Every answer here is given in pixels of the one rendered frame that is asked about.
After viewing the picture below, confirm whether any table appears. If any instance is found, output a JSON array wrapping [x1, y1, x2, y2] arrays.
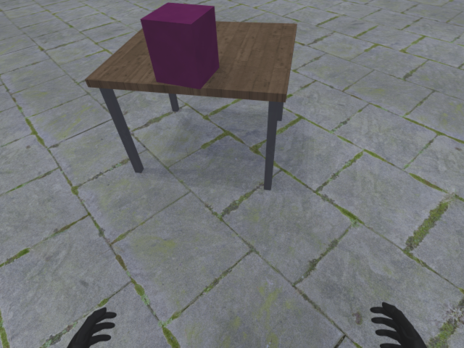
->
[[85, 21, 297, 191]]

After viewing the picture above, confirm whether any robot left hand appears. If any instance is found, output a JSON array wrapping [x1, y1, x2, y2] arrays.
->
[[67, 307, 117, 348]]

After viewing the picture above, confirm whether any robot right hand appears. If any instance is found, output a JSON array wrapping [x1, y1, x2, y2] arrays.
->
[[370, 302, 427, 348]]

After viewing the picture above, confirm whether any carton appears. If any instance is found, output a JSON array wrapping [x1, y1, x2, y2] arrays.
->
[[141, 3, 219, 89]]

